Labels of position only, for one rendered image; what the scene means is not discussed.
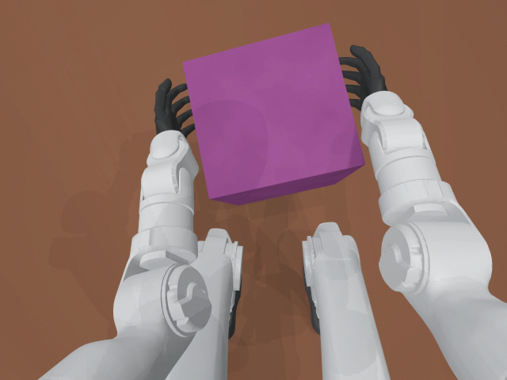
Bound robot right upper arm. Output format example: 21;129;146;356
379;220;507;380

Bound robot thigh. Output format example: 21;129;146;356
302;230;391;380
166;236;243;380

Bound left robot hand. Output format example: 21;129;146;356
154;78;196;138

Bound right robot forearm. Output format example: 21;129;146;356
360;91;492;277

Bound left robot forearm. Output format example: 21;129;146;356
113;130;199;322

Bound robot left upper arm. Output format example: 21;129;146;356
38;263;212;380

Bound right robot hand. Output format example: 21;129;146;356
338;45;388;111

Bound carton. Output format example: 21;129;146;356
182;23;365;205

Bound left robot thigh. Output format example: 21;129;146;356
166;236;243;380

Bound right robot thigh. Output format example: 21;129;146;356
302;230;391;380

